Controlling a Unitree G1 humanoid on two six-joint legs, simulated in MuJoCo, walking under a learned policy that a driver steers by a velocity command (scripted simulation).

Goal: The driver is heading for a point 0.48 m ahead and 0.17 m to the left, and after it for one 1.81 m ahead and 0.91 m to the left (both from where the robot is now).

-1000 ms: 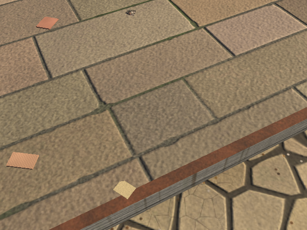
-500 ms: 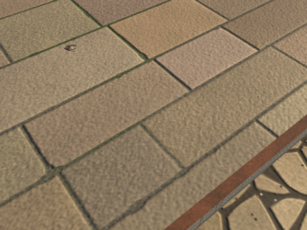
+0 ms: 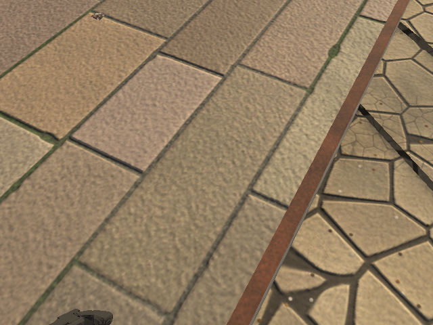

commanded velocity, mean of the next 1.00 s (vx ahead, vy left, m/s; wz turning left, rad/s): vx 0.50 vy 0.00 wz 0.34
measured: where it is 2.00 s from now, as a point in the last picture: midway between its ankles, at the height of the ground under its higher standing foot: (99, 149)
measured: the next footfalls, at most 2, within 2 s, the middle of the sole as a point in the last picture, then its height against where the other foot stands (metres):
left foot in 0.56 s outside the picture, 0.14 m higher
right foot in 0.96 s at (218, 203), level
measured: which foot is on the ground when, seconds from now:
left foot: down 0.00-0.00, up 0.02-0.54, down 0.56-0.96, up 0.98-1.00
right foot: down 0.00-0.56, up 0.58-0.94, down 0.96-1.00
